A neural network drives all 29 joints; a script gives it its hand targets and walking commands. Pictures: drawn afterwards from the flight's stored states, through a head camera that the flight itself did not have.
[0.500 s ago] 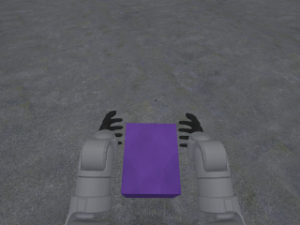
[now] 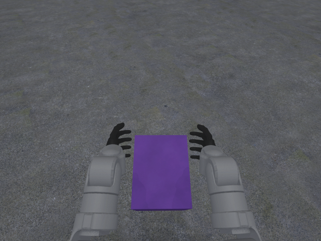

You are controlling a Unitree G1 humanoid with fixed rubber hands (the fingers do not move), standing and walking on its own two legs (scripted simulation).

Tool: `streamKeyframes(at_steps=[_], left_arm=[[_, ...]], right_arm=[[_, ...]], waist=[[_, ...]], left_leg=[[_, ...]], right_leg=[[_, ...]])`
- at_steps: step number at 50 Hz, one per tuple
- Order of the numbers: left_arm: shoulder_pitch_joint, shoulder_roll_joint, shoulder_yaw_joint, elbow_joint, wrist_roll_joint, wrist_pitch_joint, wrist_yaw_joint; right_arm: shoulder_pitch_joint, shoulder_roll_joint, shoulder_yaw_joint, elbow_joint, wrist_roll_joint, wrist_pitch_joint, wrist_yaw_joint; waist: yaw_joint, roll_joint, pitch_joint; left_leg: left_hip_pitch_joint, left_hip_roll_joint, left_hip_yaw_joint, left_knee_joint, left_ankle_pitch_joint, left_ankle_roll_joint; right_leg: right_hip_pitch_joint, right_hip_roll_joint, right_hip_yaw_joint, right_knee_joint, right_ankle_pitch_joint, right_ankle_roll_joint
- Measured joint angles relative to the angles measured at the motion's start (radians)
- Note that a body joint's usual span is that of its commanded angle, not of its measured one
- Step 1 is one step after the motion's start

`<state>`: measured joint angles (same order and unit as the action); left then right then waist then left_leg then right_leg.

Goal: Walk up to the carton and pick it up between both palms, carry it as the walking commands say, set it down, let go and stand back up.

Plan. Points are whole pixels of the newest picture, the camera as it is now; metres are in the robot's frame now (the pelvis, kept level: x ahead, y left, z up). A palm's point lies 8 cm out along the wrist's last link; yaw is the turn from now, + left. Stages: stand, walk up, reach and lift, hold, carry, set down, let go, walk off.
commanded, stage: carry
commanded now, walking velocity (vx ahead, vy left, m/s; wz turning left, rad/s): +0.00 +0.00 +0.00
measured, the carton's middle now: (160, 174) +0.30 +0.00 -0.04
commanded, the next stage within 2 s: hold in 0.34 s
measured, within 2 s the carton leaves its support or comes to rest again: neither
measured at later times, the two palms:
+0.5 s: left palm (106, 168) +0.27 +0.14 +0.05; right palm (201, 162) +0.29 -0.10 +0.04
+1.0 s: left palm (118, 164) +0.26 +0.10 +0.08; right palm (217, 157) +0.28 -0.13 +0.08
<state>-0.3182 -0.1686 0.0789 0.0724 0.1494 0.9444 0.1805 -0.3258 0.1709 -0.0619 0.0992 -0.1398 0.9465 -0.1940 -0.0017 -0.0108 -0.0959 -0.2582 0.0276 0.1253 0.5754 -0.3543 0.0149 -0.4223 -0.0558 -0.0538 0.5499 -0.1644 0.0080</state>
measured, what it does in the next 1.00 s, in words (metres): shifts its weight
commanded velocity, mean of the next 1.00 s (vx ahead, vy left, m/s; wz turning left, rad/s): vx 0.00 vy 0.00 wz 0.00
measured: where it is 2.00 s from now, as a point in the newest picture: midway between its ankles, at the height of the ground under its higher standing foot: outside the picture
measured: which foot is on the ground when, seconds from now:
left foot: down 0.00-1.00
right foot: down 0.00-1.00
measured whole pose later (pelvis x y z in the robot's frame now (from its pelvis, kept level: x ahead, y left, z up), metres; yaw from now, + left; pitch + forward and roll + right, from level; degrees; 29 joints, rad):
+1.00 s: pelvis -0.04 -0.04 +0.01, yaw +11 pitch -10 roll +0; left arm -0.54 -0.24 0.35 0.56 0.41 0.68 -0.02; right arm -0.50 0.24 -0.37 0.47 -0.40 0.77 -0.10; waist -0.07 0.01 0.03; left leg -0.07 -0.03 -0.14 0.48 -0.24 0.00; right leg -0.14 0.01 0.09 0.45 -0.13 0.03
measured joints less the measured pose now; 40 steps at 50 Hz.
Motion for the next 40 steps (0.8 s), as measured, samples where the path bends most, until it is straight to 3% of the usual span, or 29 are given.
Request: streamKeyframes(at_steps=[17,21,28,31,40], left_arm=[[0.022,0.006,-0.002,0.041,-0.003,-0.065,-0.01],[0.021,0.006,0.015,0.186,0.082,-0.165,-0.072],[0.08,0.021,-0.051,0.17,0.065,-0.22,-0.116],[0.04,0.012,-0.031,0.233,0.077,-0.226,-0.144],[-0.122,-0.043,0.145,0.398,0.188,-0.241,-0.183]], right_arm=[[0.015,-0.005,-0.001,0.047,0.0,-0.067,0.011],[0.026,-0.008,-0.01,0.148,-0.064,-0.154,0.072],[0.104,-0.026,-0.003,0.099,-0.089,-0.19,0.098],[0.076,-0.02,-0.053,0.131,-0.107,-0.177,0.112],[-0.08,0.027,-0.19,0.27,-0.186,-0.161,0.116]], waist=[[0.0,0.001,-0.012],[-0.002,0.019,0.103],[-0.05,0.018,0.112],[-0.061,0.013,0.107],[-0.062,0.022,0.125]], left_leg=[[-0.004,0.003,0.001,0.003,-0.002,-0.002],[0.117,-0.015,-0.054,-0.069,0.034,0.0],[0.174,-0.06,-0.195,-0.152,0.105,-0.006],[0.195,-0.068,-0.224,-0.155,0.115,-0.011],[0.205,-0.055,-0.236,-0.112,0.112,-0.024]], right_leg=[[-0.004,0.001,-0.002,0.002,-0.001,-0.001],[0.136,0.018,0.03,-0.078,0.028,0.005],[0.26,0.021,0.121,-0.173,0.039,0.038],[0.29,0.018,0.116,-0.178,0.036,0.052],[0.296,0.043,0.122,-0.128,0.036,0.031]])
